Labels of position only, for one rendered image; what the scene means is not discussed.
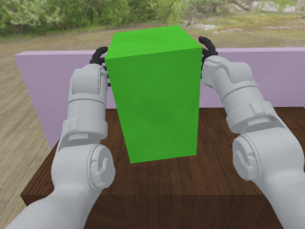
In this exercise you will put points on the robot right hand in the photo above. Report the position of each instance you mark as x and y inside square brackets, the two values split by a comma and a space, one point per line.
[210, 51]

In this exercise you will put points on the right robot upper arm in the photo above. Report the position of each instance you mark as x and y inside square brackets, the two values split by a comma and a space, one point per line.
[273, 160]

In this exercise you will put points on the left robot upper arm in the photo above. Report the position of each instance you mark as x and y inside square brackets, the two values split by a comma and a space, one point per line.
[79, 175]

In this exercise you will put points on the robot left hand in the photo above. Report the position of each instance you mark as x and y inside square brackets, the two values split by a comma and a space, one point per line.
[96, 60]

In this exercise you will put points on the carton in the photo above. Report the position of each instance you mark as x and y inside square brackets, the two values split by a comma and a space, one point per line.
[155, 75]

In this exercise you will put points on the pedestal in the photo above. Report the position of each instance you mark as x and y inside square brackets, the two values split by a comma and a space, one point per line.
[203, 191]

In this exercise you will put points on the left robot forearm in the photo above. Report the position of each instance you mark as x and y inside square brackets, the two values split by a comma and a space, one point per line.
[87, 101]

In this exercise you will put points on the right robot forearm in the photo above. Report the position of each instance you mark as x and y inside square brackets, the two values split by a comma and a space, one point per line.
[246, 109]

